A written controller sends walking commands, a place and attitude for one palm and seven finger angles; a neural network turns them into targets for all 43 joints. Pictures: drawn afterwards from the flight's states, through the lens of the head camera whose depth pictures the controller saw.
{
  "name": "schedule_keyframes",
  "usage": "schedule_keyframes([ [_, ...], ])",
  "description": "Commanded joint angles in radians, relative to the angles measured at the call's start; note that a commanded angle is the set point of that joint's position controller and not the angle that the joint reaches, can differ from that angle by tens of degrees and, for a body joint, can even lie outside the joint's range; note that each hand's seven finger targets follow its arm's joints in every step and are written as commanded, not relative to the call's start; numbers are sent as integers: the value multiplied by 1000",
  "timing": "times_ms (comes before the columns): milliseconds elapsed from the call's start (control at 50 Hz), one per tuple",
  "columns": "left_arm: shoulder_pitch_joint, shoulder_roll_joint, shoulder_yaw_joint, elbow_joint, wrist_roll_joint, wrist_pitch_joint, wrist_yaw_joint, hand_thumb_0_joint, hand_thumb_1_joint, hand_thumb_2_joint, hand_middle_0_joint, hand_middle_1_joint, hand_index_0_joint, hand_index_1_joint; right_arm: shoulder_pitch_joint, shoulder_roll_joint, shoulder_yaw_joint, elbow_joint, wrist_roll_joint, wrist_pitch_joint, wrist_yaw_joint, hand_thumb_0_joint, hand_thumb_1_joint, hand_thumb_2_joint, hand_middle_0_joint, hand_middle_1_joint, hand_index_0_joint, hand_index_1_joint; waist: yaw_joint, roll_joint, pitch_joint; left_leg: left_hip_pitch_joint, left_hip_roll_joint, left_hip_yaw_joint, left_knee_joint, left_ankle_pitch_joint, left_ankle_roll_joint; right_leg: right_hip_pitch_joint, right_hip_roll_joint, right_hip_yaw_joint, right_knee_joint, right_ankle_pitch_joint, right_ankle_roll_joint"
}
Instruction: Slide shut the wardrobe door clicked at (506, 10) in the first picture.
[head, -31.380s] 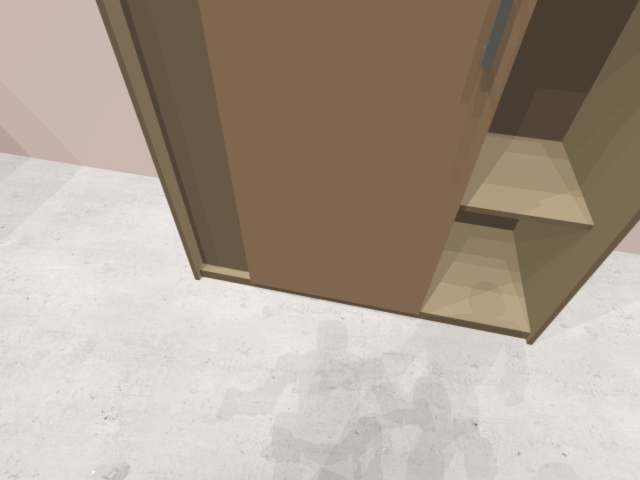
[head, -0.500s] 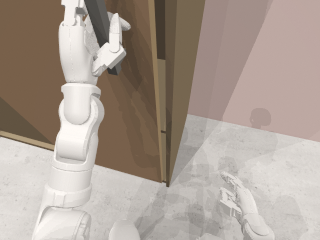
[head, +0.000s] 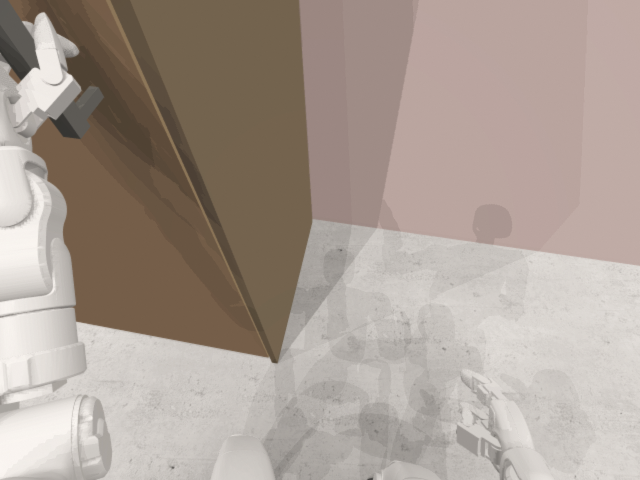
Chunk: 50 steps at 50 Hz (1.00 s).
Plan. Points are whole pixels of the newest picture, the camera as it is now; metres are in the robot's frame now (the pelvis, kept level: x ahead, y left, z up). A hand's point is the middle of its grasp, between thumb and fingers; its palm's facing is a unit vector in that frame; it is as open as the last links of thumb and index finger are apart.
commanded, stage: stop walking and hold the door there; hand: left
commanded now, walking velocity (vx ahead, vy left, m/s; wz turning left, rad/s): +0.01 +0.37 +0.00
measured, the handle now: (29, 30) +0.40 +0.30 +0.29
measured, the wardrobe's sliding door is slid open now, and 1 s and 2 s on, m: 0.00 0.00 0.00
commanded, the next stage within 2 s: none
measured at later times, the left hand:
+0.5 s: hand (51, 73) +0.37 +0.28 +0.28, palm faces +0.49 -0.85 -0.20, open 6.3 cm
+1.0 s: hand (47, 75) +0.37 +0.28 +0.27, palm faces +0.43 -0.88 -0.22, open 6.4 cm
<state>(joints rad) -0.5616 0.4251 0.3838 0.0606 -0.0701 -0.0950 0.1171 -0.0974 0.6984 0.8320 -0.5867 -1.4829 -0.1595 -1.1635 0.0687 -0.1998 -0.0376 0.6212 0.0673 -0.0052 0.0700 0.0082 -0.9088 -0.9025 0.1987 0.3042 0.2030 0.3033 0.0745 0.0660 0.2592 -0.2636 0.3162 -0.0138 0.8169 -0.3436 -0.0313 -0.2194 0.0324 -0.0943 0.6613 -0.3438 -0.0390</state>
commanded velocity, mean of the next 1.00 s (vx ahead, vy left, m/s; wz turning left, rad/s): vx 0.00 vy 0.05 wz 0.00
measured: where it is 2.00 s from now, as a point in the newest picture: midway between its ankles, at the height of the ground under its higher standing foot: outside the picture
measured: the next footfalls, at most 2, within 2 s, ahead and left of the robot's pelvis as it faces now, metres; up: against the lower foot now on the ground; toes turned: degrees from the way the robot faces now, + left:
left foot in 0.28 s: +0.07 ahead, +0.15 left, +0.00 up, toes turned -1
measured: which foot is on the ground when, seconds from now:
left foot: up 0.00-0.26, down 0.28-1.00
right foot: down 0.00-1.00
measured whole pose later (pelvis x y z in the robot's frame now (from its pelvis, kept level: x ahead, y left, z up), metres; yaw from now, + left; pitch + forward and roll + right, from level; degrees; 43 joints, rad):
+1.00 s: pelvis +0.02 +0.04 +0.02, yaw -8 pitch -1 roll -1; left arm -0.20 0.48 0.38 0.05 -0.05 -0.13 0.15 -0.15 0.64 0.75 -0.46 -1.53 -0.28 -1.33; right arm 0.20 -0.22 0.04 0.67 0.05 -0.03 -0.07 0.01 -0.90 -0.90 0.20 0.30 0.21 0.30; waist 0.02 0.03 -0.05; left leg -0.19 -0.03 0.15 0.42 -0.23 0.09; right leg -0.20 0.02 0.06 0.42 -0.21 0.01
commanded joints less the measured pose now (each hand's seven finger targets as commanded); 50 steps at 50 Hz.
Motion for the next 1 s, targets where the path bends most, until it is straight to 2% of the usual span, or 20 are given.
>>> schedule_keyframes([
  [0, -278, 331, 77, -152, 12, -85, -17, 0, 900, 900, -450, -1400, -450, -1400, -45, -129, -27, -111, -8, -87, -65, 0, -900, -900, 200, 300, 200, 300, -44, -146, -504, -197, -219, -59, 385, -241, 43, 243, -359, 465, -221, 930, -122],
  [20, -239, 321, 82, -179, 12, -90, -1, 0, 900, 900, -450, -1400, -450, -1400, -41, -101, 2, -105, -11, -94, -73, 0, -900, -900, 200, 300, 200, 300, -58, -73, -538, -207, -231, -51, 268, -228, 38, 306, -354, 439, -186, 938, -141],
  [40, -195, 404, 181, -138, 21, -96, 24, 0, 900, 900, -450, -1400, -450, -1400, -16, -114, 9, -83, -23, -90, -87, 0, -900, -900, 200, 300, 200, 300, -55, -85, -572, -183, -245, -14, 146, -197, 41, 335, -332, 389, -175, 964, -134],
  [60, -163, 403, 196, -128, 20, -98, 35, 0, 900, 900, -450, -1400, -450, -1400, -19, -117, 12, -85, -23, -90, -102, 0, -900, -900, 200, 300, 200, 300, -46, -134, -586, -143, -272, 11, 29, -156, 43, 352, -304, 365, -183, 988, -117],
  [100, -81, 397, 199, -139, 22, -99, 49, 0, 900, 900, -450, -1400, -450, -1400, -31, -128, 17, -98, -24, -95, -118, 0, -900, -900, 200, 300, 200, 300, -46, -218, -584, -121, -303, 59, -148, -103, 51, 404, -290, 335, -197, 995, -96],
  [160, -35, 397, 198, -176, 25, -95, 54, 0, 900, 900, -450, -1400, -450, -1400, -22, -150, -3, -120, -13, -89, -126, 0, -900, -900, 200, 300, 200, 300, -49, -230, -609, -31, -316, 76, -349, 45, 58, 406, -293, 337, -196, 971, -56],
  [200, -11, 368, 155, -185, 16, -79, 51, 0, 900, 900, -450, -1400, -450, -1400, -21, -168, -15, -126, -4, -78, -128, 0, -900, -900, 200, 300, 200, 300, -65, -121, -579, 102, -283, 79, -437, 232, 70, 294, -268, 314, -182, 856, -21],
  [220, -6, 343, 126, -199, 14, -75, 46, 0, 900, 900, -450, -1400, -450, -1400, -15, -171, -15, -129, -1, -75, -126, 0, -900, -900, 200, 300, 200, 300, -66, -69, -565, 159, -240, 56, -447, 305, 85, 220, -237, 298, -181, 766, -2],
  [260, -16, 360, 124, -169, 18, -71, 40, 0, 900, 900, -450, -1400, -450, -1400, 0, -201, -22, -124, 10, -73, -117, 0, -900, -900, 200, 300, 200, 300, -57, -10, -555, 223, -138, -27, -386, 437, 125, 95, -169, 273, -226, 527, 39],
  [280, -22, 341, 98, -151, 20, -69, 33, 0, 900, 900, -450, -1400, -450, -1400, 6, -205, -20, -129, 15, -71, -112, 0, -900, -900, 200, 300, 200, 300, -58, -4, -531, 192, -133, -37, -380, 358, 127, 78, -152, 284, -267, 392, 47],
  [300, 51, 310, 76, -69, 19, -56, 25, 0, 900, 900, -450, -1400, -450, -1400, 2, -201, -20, -128, 12, -71, -115, 0, -900, -900, 200, 300, 200, 300, -64, 23, -464, 160, -151, -24, -380, 249, 128, 26, -147, 304, -315, 316, 47],
  [320, 33, 376, 115, -69, 32, -61, 33, 0, 900, 900, -450, -1400, -450, -1400, 6, -201, -11, -122, 0, -69, -120, 0, -900, -900, 200, 300, 200, 300, -72, 66, -426, 101, -161, -37, -422, 124, 124, 15, -148, 303, -331, 204, 27],
  [360, -1, 414, 139, -42, 38, -75, 42, 0, 900, 900, -450, -1400, -450, -1400, 20, -208, -13, -117, -7, -70, -129, 0, -900, -900, 200, 300, 200, 300, -71, 36, -373, 37, -175, -45, -451, -18, 119, -4, -141, 305, -364, 45, 14],
  [400, 18, 405, 136, -23, 33, -83, 39, 0, 900, 900, -450, -1400, -450, -1400, 23, -212, -17, -116, -13, -74, -135, 0, -900, -900, 200, 300, 200, 300, -74, -15, -342, 40, -179, -48, -447, -43, 117, -53, -146, 327, -403, -26, 9],
  [440, 21, 401, 129, -22, 34, -91, 36, 0, 900, 900, -450, -1400, -450, -1400, 43, -213, -17, -116, -13, -80, -138, 0, -900, -900, 200, 300, 200, 300, -72, -34, -362, 60, -177, -56, -452, -33, 116, -58, -140, 329, -399, -28, 6],
  [520, 64, 381, 116, -30, 31, -94, 30, 0, 900, 900, -450, -1400, -450, -1400, 48, -212, -14, -115, -13, -89, -148, 0, -900, -900, 200, 300, 200, 300, -69, -41, -398, 105, -148, -76, -483, 40, 120, -50, -114, 288, -350, 90, 16],
  [640, 94, 331, 74, -108, 26, -99, 23, 0, 900, 900, -450, -1400, -450, -1400, 50, -198, -2, -106, -13, -92, -158, 0, -900, -900, 200, 300, 200, 300, -69, 5, -458, 190, -105, -85, -497, 215, 116, -34, -90, 217, -262, 255, 24],
  [740, 96, 260, 5, -173, 24, -93, 17, 0, 900, 900, -450, -1400, -450, -1400, 42, -183, 11, -101, -19, -91, -157, 0, -900, -900, 200, 300, 200, 300, -72, 8, -429, 214, -86, -83, -518, 257, 98, -70, -79, 189, -238, 220, 27],
  [880, 141, 258, 22, -149, 23, -86, 23, 0, 900, 900, -450, -1400, -450, -1400, 34, -175, 15, -93, -24, -76, -156, 0, -900, -900, 200, 300, 200, 300, -73, -35, -392, 165, -108, -65, -532, 155, 89, -55, -83, 202, -268, 217, 23],
  [980, 161, 251, 21, -185, 19, -89, 22, 0, 900, 900, -450, -1400, -450, -1400, 31, -173, 13, -102, -24, -69, -154, 0, -900, -900, 200, 300, 200, 300, -75, -28, -437, 229, -123, -41, -490, 298, 75, -51, -89, 212, -274, 301, 18],
])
